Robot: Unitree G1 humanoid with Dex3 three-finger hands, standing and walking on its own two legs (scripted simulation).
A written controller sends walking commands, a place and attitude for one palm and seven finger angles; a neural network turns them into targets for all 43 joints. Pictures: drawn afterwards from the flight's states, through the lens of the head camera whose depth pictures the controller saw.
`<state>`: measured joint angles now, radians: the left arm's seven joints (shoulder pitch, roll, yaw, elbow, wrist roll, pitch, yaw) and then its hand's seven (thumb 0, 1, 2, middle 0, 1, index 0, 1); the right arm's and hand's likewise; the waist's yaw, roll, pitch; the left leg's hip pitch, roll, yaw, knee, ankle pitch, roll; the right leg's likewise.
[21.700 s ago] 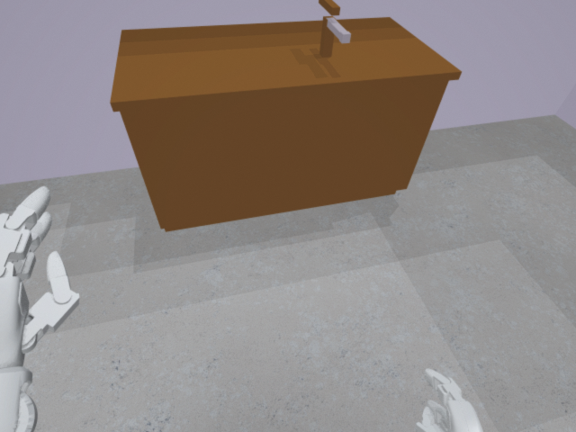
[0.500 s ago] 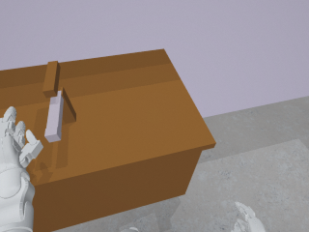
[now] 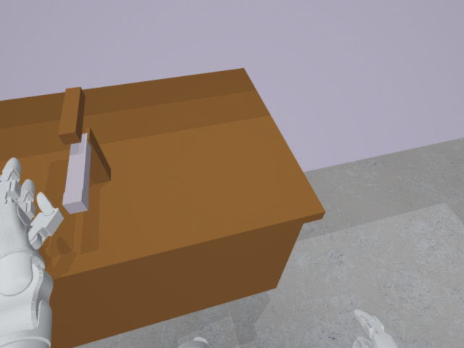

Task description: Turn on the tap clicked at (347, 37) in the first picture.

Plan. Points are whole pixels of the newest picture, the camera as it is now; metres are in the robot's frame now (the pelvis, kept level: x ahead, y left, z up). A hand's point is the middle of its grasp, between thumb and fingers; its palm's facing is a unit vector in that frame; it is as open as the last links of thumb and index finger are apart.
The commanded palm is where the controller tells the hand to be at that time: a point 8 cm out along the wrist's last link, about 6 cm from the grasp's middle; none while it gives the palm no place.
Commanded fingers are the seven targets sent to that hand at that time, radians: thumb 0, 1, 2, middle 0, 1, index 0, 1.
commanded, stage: push the lever round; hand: left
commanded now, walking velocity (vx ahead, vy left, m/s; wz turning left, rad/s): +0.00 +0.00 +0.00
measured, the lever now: (76, 201) +0.32 +0.28 +0.09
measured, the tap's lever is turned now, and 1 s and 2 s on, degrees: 0 16 41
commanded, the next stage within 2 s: none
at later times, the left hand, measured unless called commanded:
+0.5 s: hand (70, 212) +0.30 +0.29 +0.08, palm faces +0.53 -0.84 -0.09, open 7.8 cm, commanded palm +0.26 +0.31 +0.08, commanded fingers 0.00 0.90 0.90 -0.15 -0.15 -0.15 -0.15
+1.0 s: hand (98, 205) +0.31 +0.25 +0.08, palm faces +0.53 -0.84 -0.08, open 7.7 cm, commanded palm +0.27 +0.28 +0.08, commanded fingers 0.00 0.90 0.90 -0.15 -0.15 -0.15 -0.15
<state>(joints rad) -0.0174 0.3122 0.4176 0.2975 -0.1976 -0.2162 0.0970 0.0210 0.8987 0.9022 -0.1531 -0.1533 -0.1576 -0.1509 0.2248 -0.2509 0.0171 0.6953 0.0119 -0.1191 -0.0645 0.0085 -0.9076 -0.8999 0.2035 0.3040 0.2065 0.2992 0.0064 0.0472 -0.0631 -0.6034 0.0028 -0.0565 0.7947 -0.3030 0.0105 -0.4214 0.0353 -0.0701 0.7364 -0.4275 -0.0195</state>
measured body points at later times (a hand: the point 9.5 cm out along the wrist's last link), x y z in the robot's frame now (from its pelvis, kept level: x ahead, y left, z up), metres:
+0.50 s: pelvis +0.00 +0.00 +0.00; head +0.03 +0.00 +0.45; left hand +0.27 +0.33 +0.09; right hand +0.16 -0.24 -0.10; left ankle +0.06 +0.11 -0.71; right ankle -0.03 -0.11 -0.71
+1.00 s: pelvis +0.00 -0.01 +0.00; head +0.02 -0.02 +0.45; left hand +0.28 +0.29 +0.09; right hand +0.16 -0.25 -0.10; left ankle +0.06 +0.11 -0.71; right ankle -0.03 -0.11 -0.71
